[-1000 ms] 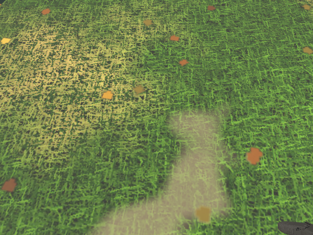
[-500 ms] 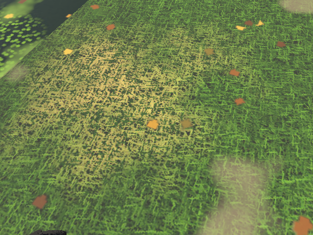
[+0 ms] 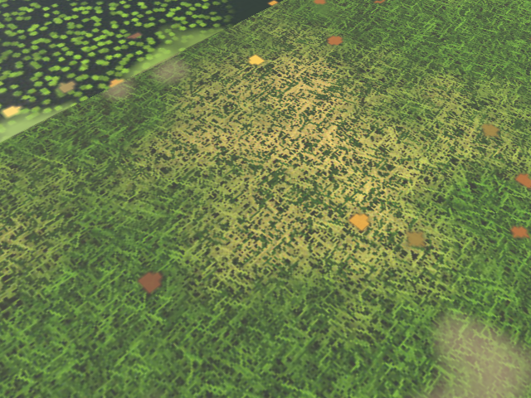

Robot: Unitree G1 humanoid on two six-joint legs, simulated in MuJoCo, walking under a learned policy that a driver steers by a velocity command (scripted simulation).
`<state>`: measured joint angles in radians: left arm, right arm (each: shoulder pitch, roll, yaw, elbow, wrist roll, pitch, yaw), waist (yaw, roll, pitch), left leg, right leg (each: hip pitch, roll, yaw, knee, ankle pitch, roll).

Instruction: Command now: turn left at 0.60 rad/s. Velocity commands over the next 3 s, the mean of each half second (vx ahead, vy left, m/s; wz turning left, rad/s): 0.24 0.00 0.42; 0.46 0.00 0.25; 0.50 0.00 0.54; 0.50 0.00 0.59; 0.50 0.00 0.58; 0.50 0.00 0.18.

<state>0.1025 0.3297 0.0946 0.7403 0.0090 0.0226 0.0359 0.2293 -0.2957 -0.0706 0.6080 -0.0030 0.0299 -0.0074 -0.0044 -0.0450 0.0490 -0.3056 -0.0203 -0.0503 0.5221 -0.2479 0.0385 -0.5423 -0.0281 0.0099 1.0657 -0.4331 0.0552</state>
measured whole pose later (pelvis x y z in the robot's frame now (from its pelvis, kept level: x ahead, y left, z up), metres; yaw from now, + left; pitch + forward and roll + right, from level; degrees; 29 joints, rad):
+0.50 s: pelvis +0.09 -0.02 +0.00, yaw +11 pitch +2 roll +0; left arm 0.34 0.26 0.06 0.80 0.00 -0.09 -0.01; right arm 0.26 -0.30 -0.06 0.65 0.01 -0.04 0.00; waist 0.03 0.04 -0.03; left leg -0.53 -0.02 -0.07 1.01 -0.33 0.02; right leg -0.14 0.02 0.01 0.39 -0.29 -0.03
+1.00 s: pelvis +0.33 +0.11 +0.01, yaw +18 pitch +1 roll +0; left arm 0.18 0.32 0.04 0.71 0.01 -0.10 0.00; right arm 0.32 -0.28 -0.05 0.71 0.01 -0.06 0.02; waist -0.03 -0.04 0.03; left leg -0.22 -0.10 -0.05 0.35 -0.15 0.08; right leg -0.61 -0.10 0.05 1.02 -0.24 0.03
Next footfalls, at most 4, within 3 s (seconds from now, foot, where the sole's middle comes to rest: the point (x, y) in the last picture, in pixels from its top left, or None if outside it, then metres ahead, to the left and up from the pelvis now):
0.34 right None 0.10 -0.12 -0.78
0.78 left None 0.36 0.20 -0.78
1.26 right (222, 303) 0.69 0.08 -0.78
1.78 left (83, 275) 0.76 0.46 -0.78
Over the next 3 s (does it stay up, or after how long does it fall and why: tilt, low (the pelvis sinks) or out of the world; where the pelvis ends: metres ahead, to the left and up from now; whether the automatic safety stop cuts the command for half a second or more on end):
stays up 1.00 0.85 0.01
